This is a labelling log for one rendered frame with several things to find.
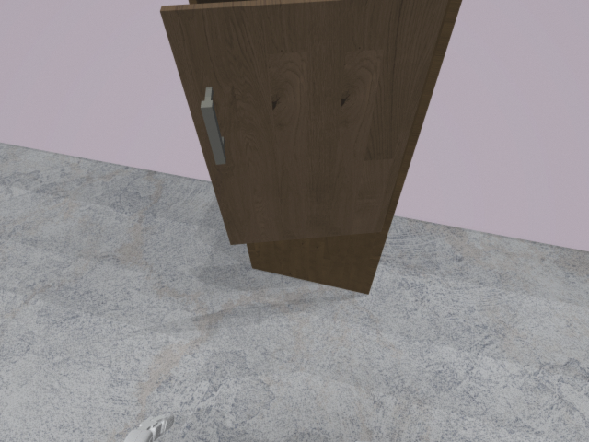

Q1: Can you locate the handle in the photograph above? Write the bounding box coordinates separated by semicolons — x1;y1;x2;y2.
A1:
201;87;226;165

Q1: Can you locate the left robot hand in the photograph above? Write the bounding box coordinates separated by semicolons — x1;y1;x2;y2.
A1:
123;414;174;442

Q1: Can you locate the cupboard door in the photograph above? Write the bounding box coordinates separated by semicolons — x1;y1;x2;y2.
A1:
160;0;448;245

